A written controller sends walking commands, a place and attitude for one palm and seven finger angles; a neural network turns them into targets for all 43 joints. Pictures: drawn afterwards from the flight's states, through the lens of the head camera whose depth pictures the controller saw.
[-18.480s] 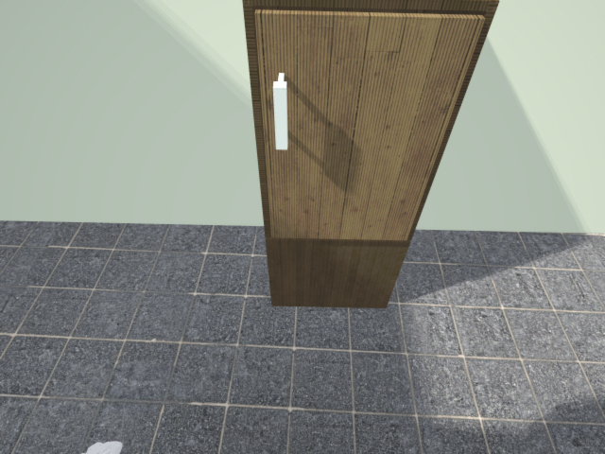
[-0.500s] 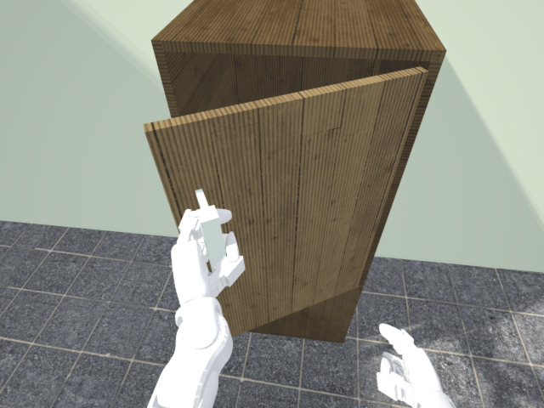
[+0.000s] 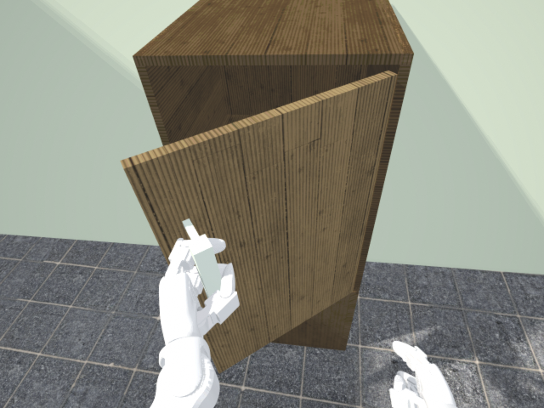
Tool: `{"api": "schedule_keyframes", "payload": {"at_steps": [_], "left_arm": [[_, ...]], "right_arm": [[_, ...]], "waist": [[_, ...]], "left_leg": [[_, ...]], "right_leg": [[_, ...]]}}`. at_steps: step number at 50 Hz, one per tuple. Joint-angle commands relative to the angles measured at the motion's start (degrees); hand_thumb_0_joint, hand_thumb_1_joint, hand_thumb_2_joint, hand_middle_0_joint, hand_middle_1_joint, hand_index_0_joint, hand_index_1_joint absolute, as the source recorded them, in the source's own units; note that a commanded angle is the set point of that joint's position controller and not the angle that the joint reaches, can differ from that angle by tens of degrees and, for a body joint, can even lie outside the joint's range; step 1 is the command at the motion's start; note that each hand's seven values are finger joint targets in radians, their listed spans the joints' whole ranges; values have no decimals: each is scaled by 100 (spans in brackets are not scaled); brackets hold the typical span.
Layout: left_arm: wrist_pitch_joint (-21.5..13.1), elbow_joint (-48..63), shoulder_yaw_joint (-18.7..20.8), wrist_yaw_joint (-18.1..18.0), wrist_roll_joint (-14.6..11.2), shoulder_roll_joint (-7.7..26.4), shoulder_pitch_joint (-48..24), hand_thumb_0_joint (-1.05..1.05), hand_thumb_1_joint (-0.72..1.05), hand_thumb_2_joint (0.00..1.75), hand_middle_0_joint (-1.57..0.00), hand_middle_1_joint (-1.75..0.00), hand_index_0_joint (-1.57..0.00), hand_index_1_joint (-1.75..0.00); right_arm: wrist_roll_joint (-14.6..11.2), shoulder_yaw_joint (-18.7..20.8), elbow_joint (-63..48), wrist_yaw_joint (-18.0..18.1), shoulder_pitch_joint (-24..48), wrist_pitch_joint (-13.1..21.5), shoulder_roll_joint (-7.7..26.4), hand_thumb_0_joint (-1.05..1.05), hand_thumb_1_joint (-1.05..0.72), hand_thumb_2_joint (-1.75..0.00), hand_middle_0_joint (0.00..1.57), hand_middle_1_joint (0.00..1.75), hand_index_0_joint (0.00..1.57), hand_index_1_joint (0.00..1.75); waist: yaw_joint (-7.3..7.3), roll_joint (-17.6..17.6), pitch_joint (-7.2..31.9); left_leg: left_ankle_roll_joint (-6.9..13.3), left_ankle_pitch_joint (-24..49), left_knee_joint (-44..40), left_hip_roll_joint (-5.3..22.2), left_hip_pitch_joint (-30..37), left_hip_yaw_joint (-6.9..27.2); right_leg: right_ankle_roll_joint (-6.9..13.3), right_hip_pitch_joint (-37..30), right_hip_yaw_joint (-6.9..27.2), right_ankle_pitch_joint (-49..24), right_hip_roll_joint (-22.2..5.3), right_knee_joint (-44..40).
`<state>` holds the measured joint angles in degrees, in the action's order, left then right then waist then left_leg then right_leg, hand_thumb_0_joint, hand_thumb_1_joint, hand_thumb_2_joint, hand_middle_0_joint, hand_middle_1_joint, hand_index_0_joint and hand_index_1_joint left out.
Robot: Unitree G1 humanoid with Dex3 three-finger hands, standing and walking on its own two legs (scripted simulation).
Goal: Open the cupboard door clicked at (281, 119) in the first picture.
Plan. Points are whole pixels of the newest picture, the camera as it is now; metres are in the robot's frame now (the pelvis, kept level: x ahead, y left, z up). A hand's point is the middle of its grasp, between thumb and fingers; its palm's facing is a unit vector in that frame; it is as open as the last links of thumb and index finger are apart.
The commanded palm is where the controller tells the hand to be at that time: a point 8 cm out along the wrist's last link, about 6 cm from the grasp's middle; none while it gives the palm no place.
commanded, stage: open thumb and fingers to let go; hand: left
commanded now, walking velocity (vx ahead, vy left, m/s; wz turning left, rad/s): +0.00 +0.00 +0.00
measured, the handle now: (204, 264) +0.29 +0.11 +0.11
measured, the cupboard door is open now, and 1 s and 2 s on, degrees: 38 39 41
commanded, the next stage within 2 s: slide the hand sideways off the handle in 0.70 s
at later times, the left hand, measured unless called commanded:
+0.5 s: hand (210, 293) +0.24 +0.09 +0.11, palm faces +0.28 -0.96 +0.00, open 13.8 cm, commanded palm +0.19 +0.11 +0.11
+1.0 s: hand (214, 325) +0.20 +0.08 +0.11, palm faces -0.13 -0.99 -0.01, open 16.3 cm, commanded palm +0.18 +0.11 +0.11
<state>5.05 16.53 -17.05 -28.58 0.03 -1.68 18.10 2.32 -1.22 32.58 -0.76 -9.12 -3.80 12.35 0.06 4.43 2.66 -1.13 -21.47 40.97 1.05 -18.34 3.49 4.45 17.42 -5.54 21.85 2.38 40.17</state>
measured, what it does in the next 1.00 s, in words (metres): stands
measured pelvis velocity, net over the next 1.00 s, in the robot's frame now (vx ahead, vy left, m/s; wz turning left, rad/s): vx -0.02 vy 0.04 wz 0.00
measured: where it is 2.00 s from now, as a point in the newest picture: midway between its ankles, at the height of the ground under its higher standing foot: outside the picture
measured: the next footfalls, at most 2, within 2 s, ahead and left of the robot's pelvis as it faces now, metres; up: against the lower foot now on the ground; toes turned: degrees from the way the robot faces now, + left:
none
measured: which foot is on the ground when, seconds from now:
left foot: down 0.00-1.00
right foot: down 0.00-1.00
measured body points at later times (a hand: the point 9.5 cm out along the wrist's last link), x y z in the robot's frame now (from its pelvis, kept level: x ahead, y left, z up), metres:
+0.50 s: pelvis +0.00 +0.02 +0.00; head -0.02 +0.00 +0.45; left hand +0.22 +0.14 +0.11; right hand +0.20 -0.18 -0.08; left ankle +0.01 +0.15 -0.72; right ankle +0.00 -0.07 -0.72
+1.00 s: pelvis -0.02 +0.04 -0.01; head -0.02 +0.02 +0.44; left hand +0.20 +0.14 +0.11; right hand +0.17 -0.17 -0.08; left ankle +0.01 +0.15 -0.72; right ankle +0.00 -0.07 -0.72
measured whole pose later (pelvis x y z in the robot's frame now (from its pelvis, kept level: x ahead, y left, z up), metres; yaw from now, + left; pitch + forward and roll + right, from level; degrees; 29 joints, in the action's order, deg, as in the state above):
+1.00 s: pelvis -0.02 +0.04 -0.01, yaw +0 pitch -1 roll -1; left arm -0.6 20.5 -19.0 -5.5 -0.8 3.8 20.9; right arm -0.5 -2.3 26.3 -1.3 -13.3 -0.1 12.6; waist -0.6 3.8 0.9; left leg 1.0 -21.9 44.9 -1.5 -21.9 2.1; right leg 1.4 20.7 -4.3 21.9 -0.3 43.6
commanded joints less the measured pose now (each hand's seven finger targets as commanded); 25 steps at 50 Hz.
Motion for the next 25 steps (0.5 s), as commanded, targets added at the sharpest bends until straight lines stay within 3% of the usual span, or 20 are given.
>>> {"api": "schedule_keyframes", "payload": {"at_steps": [1, 4, 6, 12, 14, 15, 16, 18, 25], "left_arm": [[-612, 1534, -155, 35, 223, -784, -353, 0, 41, 69, -36, -130, -36, -130], [-708, 1740, -286, 180, 242, -813, -223, 0, 20, 60, -35, -127, -35, -127], [-726, 1699, -246, 195, 249, -726, -185, 0, 6, 54, -34, -126, -34, -126], [-789, 1523, -224, 121, 208, -764, -469, 0, -36, 36, -31, -122, -31, -122], [-811, 1512, -373, 128, 239, -883, -615, 0, -50, 30, -30, -120, -30, -120], [-822, 1486, -420, 143, 250, -909, -665, 0, -50, 30, -30, -120, -30, -120], [-822, 1478, -473, 155, 289, -913, -651, 0, -50, 30, -30, -120, -30, -120], [-795, 1376, -604, 155, 314, -1051, -819, 0, -50, 30, -28, -110, -28, -110], [-621, 1344, -755, 68, 297, -1262, -987, 0, -50, 30, -22, -75, -22, -75]], "right_arm": [[-48, 150, -1198, -2, 847, 452, 219, 0, -90, -90, 20, 30, 20, 30], [-65, 161, -1267, -34, 762, 481, 233, 0, -90, -90, 20, 30, 20, 30], [-72, 158, -1263, -38, 743, 478, 256, 0, -90, -90, 20, 30, 20, 30], [-58, 136, -1277, 16, 812, 542, 253, 0, -90, -90, 20, 30, 20, 30], [-63, 128, -1284, 16, 827, 571, 259, 0, -90, -90, 20, 30, 20, 30], [-68, 135, -1270, 15, 786, 592, 267, 0, -90, -90, 20, 30, 20, 30], [-82, 159, -1262, 10, 817, 599, 280, 0, -90, -90, 20, 30, 20, 30], [-96, 146, -1238, -10, 772, 620, 272, 0, -90, -90, 20, 30, 20, 30], [-137, 140, -1214, -92, 863, 639, 253, 0, -90, -90, 20, 30, 20, 30]], "waist": [[-181, -1056, 848], [-131, -854, 837], [-124, -738, 754], [-87, -1037, 586], [-51, -963, 526], [-19, -1051, 509], [-38, -888, 485], [3, -908, 469], [-66, -735, 554]], "left_leg": [[270, 1232, -216, -267, 251, -219], [275, 1321, -212, -250, 261, -257], [272, 1273, -212, -243, 245, -253], [292, 1059, -200, -259, 225, -231], [304, 1019, -194, -263, 248, -227], [305, 1000, -192, -260, 249, -214], [311, 1002, -200, -240, 297, -211], [309, 980, -233, -236, 302, -191], [283, 1001, -325, -172, 290, -124]], "right_leg": [[-409, -319, 827, -1881, -550, -1136], [-432, -310, 794, -2240, -558, -1032], [-394, -258, 750, -2071, -525, -1026], [-406, -55, 758, -1425, -527, -1197], [-392, 51, 739, -1264, -517, -1204], [-393, 72, 734, -1182, -515, -1216], [-347, 121, 692, -1060, -484, -1207], [-328, 200, 600, -932, -464, -1162], [-244, 258, 340, -858, -333, -917]]}}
